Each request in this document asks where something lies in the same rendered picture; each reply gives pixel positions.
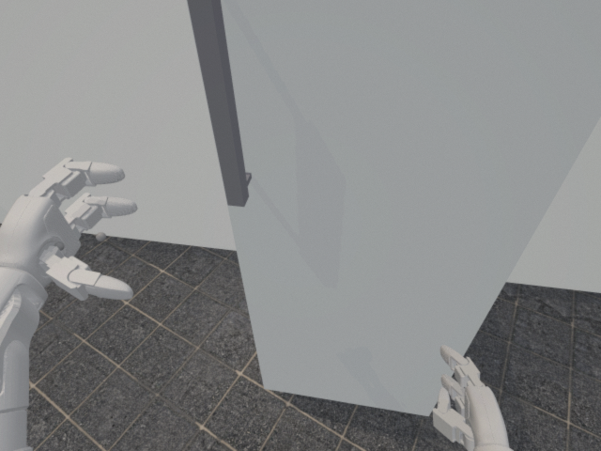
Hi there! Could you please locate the fridge door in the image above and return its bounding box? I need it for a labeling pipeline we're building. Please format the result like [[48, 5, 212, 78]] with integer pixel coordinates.
[[187, 0, 601, 416]]

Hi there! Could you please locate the handle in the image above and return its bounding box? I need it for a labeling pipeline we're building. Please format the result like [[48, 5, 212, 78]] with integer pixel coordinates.
[[187, 0, 252, 207]]

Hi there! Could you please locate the right robot hand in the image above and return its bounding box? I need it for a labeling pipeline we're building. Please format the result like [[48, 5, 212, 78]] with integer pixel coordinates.
[[433, 345, 509, 451]]

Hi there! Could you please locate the robot left forearm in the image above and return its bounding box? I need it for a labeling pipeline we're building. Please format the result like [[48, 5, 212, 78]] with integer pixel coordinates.
[[0, 266, 48, 451]]

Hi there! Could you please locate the left robot hand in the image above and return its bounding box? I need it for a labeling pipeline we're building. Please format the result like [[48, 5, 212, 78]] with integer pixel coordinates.
[[0, 158, 138, 301]]

